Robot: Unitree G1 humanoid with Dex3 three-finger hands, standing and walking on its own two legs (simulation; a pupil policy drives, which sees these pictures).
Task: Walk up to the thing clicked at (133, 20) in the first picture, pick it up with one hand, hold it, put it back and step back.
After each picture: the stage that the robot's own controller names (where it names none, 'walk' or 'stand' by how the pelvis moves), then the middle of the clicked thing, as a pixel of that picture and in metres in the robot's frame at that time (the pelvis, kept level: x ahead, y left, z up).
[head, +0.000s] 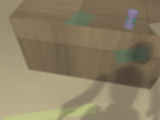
stand; (130, 19) +0.95 -0.29 -0.10
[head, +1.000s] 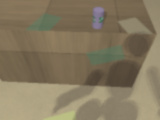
rise first; (97, 18) +0.88 -0.04 -0.06
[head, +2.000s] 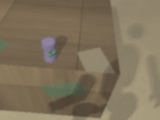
walk; (49, 50) +0.57 +0.23 -0.08
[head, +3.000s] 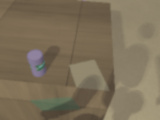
stand; (37, 63) +0.50 +0.23 -0.06
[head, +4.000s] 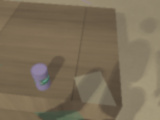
stand; (41, 77) +0.44 +0.20 -0.08
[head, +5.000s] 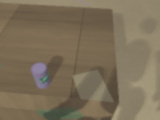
stand; (41, 76) +0.46 +0.21 -0.10
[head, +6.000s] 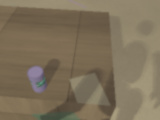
stand; (37, 79) +0.44 +0.22 -0.10
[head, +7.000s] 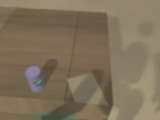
stand; (35, 79) +0.45 +0.24 -0.10
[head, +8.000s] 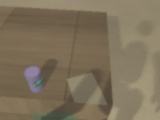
stand; (34, 79) +0.44 +0.24 -0.10
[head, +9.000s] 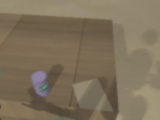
rise first; (41, 84) +0.44 +0.22 -0.10
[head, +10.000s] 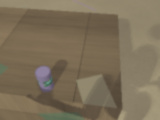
go down; (45, 79) +0.45 +0.21 -0.10
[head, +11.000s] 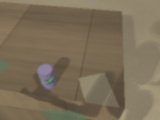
go down; (47, 77) +0.44 +0.21 -0.10
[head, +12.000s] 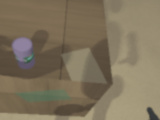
go down; (24, 54) +0.48 +0.19 -0.05
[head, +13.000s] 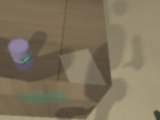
go down; (21, 55) +0.47 +0.20 -0.03
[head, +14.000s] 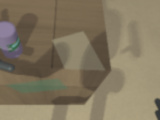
close in; (8, 41) +0.49 +0.21 +0.00
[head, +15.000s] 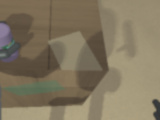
lift; (3, 43) +0.48 +0.21 +0.01
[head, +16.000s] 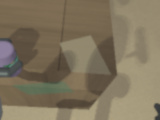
lift; (7, 60) +0.41 +0.23 +0.00
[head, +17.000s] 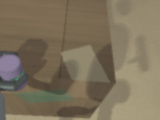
lift; (12, 73) +0.37 +0.21 +0.01
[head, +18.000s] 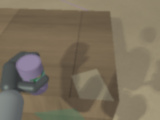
hold; (33, 75) +0.32 +0.16 +0.12
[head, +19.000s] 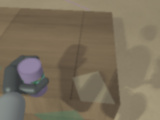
hold; (33, 78) +0.33 +0.17 +0.10
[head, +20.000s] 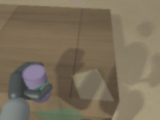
crouch; (38, 84) +0.32 +0.16 +0.06
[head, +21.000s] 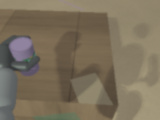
crouch; (25, 57) +0.39 +0.20 +0.12
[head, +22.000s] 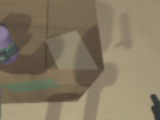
lower; (2, 46) +0.47 +0.20 -0.01
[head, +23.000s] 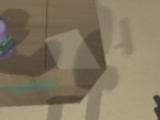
lower; out of the picture +0.49 +0.21 +0.01
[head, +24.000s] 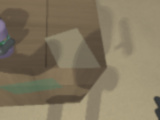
lower; out of the picture +0.49 +0.21 +0.01
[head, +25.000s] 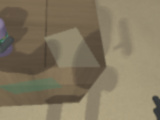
lower; out of the picture +0.49 +0.21 +0.02
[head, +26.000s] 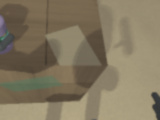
loosen; out of the picture +0.50 +0.21 +0.02
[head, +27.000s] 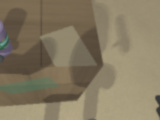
withdraw; out of the picture +0.49 +0.20 +0.01
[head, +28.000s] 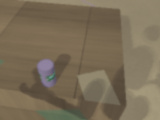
sink last; (47, 73) +0.45 +0.19 -0.05
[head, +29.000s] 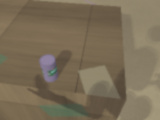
stand; (49, 68) +0.47 +0.19 -0.05
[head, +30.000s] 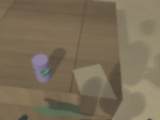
stand; (42, 68) +0.46 +0.19 -0.04
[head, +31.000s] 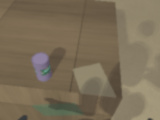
stand; (42, 67) +0.46 +0.19 -0.04
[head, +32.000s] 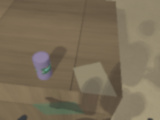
stand; (42, 66) +0.47 +0.19 -0.04
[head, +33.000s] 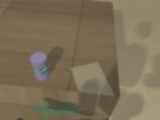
stand; (40, 66) +0.47 +0.19 -0.04
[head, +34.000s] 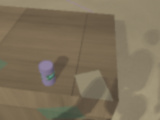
stand; (47, 73) +0.49 +0.19 -0.10
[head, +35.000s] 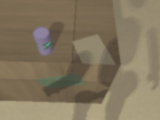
walk; (43, 41) +0.55 +0.19 -0.07
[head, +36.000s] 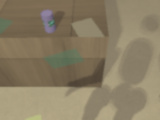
walk; (48, 21) +0.79 +0.24 -0.09
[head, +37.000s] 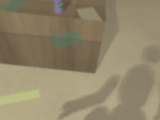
stand; (58, 4) +1.07 +0.22 -0.08
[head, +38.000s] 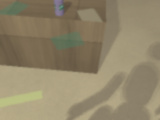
stand; (59, 6) +1.07 +0.22 -0.10
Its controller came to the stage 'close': yes
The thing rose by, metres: 0.21
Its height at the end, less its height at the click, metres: +0.00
